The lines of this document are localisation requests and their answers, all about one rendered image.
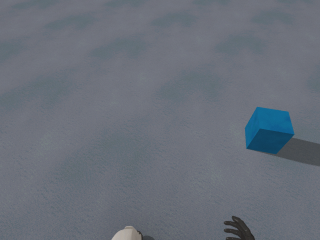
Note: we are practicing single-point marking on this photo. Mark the left robot shin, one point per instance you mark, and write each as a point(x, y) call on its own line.
point(130, 227)

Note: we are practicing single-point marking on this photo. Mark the robot left thigh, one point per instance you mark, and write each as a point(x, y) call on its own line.
point(127, 234)

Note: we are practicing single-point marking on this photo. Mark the carton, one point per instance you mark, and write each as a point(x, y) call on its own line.
point(268, 130)

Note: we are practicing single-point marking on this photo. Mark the right robot hand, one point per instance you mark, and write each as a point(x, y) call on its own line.
point(243, 231)

